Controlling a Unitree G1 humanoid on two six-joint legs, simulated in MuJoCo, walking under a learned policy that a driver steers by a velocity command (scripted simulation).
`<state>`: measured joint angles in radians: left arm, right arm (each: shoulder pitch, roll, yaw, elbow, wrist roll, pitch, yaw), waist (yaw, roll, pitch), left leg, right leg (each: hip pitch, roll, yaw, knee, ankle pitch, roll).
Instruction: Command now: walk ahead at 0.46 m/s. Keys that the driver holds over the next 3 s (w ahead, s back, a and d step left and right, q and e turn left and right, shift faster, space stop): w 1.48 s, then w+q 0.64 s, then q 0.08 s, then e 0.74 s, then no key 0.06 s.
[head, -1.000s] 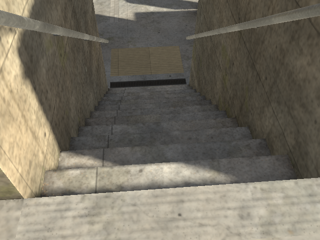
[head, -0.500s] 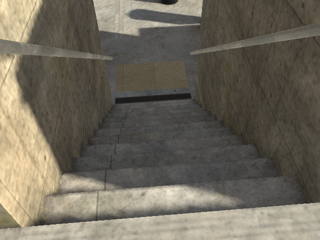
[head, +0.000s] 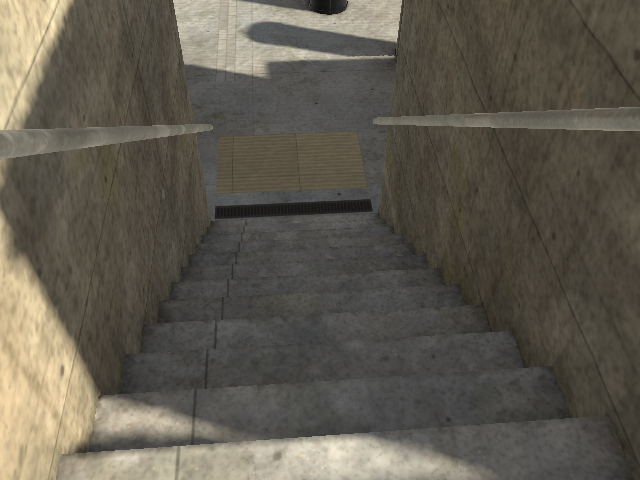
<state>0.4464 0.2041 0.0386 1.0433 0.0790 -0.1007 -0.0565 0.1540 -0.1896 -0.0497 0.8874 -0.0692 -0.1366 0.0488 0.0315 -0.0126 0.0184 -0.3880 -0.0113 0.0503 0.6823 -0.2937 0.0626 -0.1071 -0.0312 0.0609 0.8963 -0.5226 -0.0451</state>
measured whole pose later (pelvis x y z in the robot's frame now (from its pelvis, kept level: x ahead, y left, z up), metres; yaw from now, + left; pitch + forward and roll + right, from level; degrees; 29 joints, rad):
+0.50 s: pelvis +0.24 -0.04 +0.01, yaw +0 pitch +3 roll +0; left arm 0.18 0.21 0.05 0.90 0.06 -0.12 -0.03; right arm 0.40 -0.19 -0.02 1.03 -0.07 -0.11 0.04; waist -0.01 0.02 -0.03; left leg -0.37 -0.02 -0.06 1.19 -0.43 0.05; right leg -0.40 0.04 -0.08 0.55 -0.20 -0.09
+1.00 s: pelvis +0.46 -0.01 -0.11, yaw -1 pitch +2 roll -6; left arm 0.62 0.13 -0.02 1.05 0.07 -0.07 -0.01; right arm 0.18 -0.20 0.00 0.90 -0.08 -0.05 0.05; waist 0.15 0.08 -0.05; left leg -0.31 0.11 0.01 0.25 0.35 0.03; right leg -0.32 0.08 -0.08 1.25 -0.89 -0.04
